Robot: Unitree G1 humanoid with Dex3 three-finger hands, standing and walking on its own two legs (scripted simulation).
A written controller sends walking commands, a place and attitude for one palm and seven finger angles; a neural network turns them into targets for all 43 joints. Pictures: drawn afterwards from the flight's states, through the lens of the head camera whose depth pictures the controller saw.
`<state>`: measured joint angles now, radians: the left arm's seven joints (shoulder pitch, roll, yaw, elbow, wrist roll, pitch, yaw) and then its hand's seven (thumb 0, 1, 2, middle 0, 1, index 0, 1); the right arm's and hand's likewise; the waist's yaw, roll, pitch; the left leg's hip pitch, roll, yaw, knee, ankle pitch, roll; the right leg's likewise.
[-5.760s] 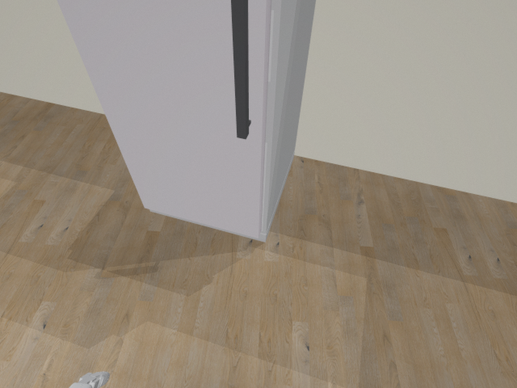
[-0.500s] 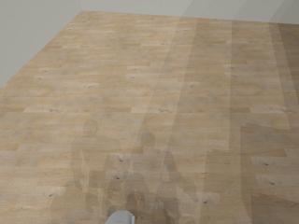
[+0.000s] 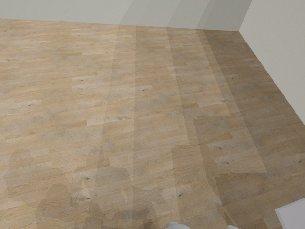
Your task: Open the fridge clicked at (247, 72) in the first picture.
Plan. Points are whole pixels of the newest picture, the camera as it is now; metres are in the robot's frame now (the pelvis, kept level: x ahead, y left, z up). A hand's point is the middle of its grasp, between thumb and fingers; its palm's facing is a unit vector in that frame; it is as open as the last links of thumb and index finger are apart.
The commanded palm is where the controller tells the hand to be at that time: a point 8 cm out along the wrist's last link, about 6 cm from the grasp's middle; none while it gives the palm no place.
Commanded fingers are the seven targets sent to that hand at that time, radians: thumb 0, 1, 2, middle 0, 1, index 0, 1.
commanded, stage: turn to face it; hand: right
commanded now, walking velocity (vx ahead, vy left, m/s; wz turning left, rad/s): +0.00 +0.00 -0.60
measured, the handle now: out of the picture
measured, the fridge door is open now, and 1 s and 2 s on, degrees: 0 0 0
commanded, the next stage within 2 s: none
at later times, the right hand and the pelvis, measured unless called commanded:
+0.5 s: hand out of the picture -0.08 -0.26 -0.18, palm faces +0.38 +0.89 -0.25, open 7.3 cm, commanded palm none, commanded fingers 0.00 -0.90 -0.90 0.20 0.30 0.20 0.30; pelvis -0.02 -0.04 +0.00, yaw -19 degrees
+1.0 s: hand out of the picture +0.00 -0.26 -0.13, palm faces +0.55 +0.79 -0.27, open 7.3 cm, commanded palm none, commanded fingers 0.00 -0.90 -0.90 0.20 0.30 0.20 0.30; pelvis -0.02 -0.01 +0.00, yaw -36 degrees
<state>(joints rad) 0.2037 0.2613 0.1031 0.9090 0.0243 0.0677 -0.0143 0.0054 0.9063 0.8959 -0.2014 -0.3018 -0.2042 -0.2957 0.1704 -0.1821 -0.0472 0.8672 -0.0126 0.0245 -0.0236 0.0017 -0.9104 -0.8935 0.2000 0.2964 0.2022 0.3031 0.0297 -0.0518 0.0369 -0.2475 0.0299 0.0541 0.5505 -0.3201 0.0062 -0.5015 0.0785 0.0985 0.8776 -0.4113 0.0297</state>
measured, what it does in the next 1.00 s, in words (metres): steps on the spot, turning right: right foot, then left foot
